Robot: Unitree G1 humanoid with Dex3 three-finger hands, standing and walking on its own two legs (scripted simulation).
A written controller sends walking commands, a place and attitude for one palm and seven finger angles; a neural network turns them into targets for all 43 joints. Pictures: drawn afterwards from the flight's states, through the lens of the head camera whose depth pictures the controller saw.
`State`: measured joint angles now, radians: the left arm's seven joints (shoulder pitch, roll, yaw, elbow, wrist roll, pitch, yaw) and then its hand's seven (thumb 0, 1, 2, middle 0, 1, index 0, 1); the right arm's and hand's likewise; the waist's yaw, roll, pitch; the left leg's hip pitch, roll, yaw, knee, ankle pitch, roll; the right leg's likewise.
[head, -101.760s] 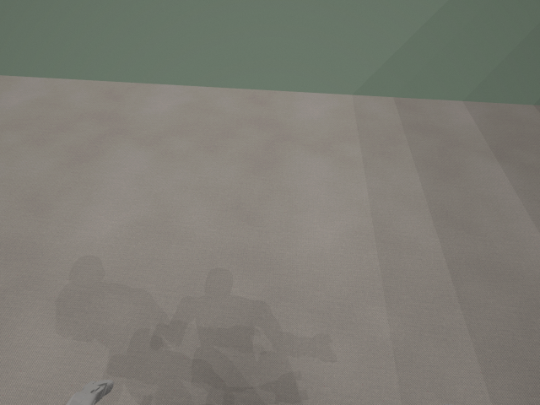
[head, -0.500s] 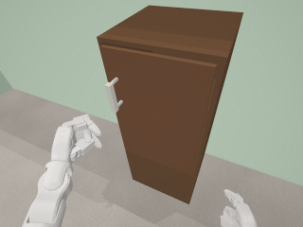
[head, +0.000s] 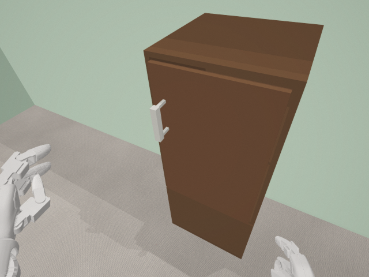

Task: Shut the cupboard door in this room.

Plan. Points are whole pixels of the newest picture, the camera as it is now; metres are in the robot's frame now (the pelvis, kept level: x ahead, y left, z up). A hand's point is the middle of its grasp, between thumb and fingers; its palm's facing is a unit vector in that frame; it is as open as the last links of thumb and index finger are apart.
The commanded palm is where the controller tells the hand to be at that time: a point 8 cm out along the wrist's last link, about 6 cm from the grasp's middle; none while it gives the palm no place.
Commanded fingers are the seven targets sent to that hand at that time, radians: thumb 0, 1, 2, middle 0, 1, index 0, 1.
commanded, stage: draw the hand back to the body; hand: left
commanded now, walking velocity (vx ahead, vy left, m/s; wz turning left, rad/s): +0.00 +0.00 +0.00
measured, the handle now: (161, 120) +0.54 +0.14 +0.05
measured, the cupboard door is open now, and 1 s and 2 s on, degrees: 0 0 0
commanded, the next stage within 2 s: step back with the hand held close in 0.36 s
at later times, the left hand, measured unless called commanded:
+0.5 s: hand (50, 196) +0.19 +0.25 +0.16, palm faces +0.43 -0.81 -0.40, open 7.4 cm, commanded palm +0.14 +0.29 +0.17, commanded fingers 0.00 0.90 0.90 -0.20 -0.30 -0.20 -0.30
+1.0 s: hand (39, 211) +0.17 +0.26 +0.16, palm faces +0.39 -0.79 -0.47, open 7.4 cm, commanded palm +0.11 +0.30 +0.17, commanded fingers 0.00 0.90 0.90 -0.20 -0.30 -0.20 -0.30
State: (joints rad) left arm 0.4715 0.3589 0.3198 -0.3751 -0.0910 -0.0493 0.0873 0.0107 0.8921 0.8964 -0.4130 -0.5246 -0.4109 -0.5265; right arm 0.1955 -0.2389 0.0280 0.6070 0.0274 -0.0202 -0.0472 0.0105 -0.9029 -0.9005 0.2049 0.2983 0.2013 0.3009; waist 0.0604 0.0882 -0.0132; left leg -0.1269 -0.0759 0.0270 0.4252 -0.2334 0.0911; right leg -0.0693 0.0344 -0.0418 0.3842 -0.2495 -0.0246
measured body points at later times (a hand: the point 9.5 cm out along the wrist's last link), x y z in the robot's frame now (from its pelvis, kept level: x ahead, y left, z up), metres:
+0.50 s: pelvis +0.00 -0.01 +0.00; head -0.02 -0.03 +0.45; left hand +0.16 +0.29 +0.19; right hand +0.18 -0.23 -0.09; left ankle +0.00 +0.05 -0.74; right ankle -0.02 -0.10 -0.74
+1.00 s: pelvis -0.04 +0.00 -0.01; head -0.04 -0.01 +0.44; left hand +0.14 +0.30 +0.18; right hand +0.14 -0.26 -0.09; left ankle +0.00 +0.05 -0.74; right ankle -0.02 -0.10 -0.74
